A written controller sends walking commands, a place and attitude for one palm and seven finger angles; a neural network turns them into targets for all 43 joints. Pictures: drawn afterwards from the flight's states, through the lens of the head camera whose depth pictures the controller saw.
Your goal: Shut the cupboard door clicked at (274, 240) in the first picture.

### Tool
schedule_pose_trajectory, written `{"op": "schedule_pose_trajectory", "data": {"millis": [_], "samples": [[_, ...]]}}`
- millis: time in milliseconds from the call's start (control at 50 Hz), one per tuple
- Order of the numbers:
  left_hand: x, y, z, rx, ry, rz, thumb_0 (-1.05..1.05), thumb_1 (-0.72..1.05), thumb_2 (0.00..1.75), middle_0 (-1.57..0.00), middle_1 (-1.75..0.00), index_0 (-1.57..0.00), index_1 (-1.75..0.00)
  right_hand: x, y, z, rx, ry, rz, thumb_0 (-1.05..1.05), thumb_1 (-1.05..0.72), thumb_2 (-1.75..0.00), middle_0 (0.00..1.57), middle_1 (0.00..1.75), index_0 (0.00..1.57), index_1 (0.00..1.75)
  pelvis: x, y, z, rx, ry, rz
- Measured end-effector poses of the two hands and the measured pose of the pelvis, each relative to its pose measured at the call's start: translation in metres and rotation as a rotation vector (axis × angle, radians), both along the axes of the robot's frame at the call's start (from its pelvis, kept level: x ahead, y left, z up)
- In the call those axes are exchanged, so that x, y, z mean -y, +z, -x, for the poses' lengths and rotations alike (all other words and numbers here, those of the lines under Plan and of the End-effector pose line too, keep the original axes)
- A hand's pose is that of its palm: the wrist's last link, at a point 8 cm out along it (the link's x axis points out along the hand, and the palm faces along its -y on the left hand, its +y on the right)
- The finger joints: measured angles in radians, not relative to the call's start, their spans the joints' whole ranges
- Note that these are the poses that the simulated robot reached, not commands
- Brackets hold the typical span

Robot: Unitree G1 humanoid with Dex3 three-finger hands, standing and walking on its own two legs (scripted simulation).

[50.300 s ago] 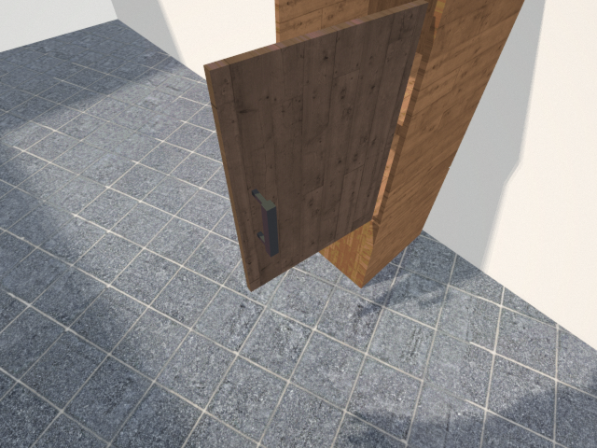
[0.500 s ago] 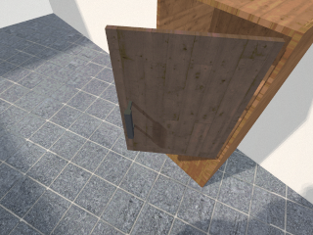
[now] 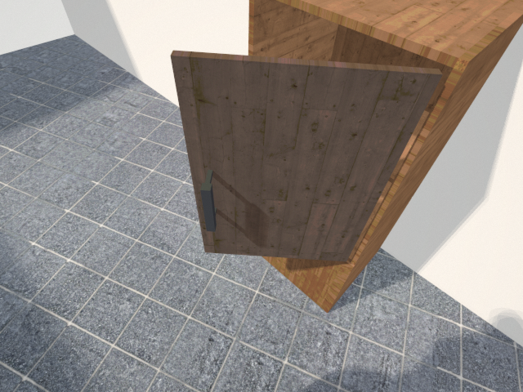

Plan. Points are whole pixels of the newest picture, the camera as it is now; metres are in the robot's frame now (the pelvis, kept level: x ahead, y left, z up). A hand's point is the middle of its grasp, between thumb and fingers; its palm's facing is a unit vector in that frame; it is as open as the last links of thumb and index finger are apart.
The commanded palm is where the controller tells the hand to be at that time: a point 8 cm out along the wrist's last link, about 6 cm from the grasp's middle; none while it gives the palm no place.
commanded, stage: look again from close up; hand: left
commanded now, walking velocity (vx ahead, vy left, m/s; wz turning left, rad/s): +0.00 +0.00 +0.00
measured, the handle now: (210, 201) +0.51 +0.14 -0.08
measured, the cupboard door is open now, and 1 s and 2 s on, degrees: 41 41 41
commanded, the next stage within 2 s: shuffle to correct the standing spot in 0.54 s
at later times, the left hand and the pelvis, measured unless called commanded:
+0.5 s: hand out of the picture +0.01 +0.20 -0.18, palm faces +0.02 -0.97 -0.23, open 7.4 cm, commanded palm none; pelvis +0.01 +0.02 -0.01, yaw +0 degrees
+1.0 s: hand out of the picture +0.03 +0.16 -0.19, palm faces -0.02 -0.98 -0.20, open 7.4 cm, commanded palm none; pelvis +0.03 -0.03 -0.02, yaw -2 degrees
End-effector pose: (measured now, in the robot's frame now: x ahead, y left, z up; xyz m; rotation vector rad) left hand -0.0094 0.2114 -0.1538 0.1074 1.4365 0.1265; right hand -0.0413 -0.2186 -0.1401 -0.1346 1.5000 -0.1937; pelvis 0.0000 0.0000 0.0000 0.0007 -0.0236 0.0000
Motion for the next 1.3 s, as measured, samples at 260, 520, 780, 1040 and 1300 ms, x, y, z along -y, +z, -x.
{"op": "schedule_pose_trajectory", "data": {"millis": [260, 520, 780, 1040, 1300], "samples": [[-0.022, 0.004, 0.002, 0.046, -0.009, -0.057, 0.01, 0.91, 0.9, -0.2, -0.3, -0.2, -0.3, -0.023, -0.021, -0.038, 0.132, 0.061, -0.05, 0.02, -0.93, -0.89, 0.2, 0.3, 0.2, 0.3, -0.018, -0.01, 0.0, -0.004, 0.02, 0.006], [-0.037, 0.006, -0.021, 0.09, -0.025, -0.078, 0.01, 0.91, 0.9, -0.2, -0.3, -0.2, -0.3, -0.006, -0.011, -0.076, 0.222, 0.085, -0.003, 0.01, -0.92, -0.89, 0.2, 0.3, 0.2, 0.3, -0.018, -0.008, -0.006, -0.006, 0.002, -0.009], [-0.031, 0.0, -0.035, 0.086, -0.037, -0.054, 0.01, 0.91, 0.9, -0.2, -0.3, -0.2, -0.3, 0.009, -0.002, -0.088, 0.21, 0.09, 0.038, 0.01, -0.91, -0.89, 0.2, 0.3, 0.2, 0.3, -0.01, -0.008, -0.013, -0.008, 0.001, -0.008], [0.013, -0.002, -0.041, 0.025, -0.026, -0.052, 0.01, 0.91, 0.9, -0.2, -0.3, -0.2, -0.3, 0.043, -0.019, -0.071, 0.085, 0.016, 0.012, 0.01, -0.91, -0.89, 0.2, 0.3, 0.2, 0.3, 0.033, -0.016, -0.038, -0.04, -0.016, -0.006], [0.054, -0.013, -0.044, -0.049, 0.005, 0.026, 0.01, 0.91, 0.9, -0.2, -0.3, -0.2, -0.3, 0.044, -0.009, -0.159, 0.22, 0.036, 0.025, 0.01, -0.93, -0.89, 0.2, 0.29, 0.2, 0.3, 0.04, -0.015, -0.069, -0.029, -0.039, 0.004]]}}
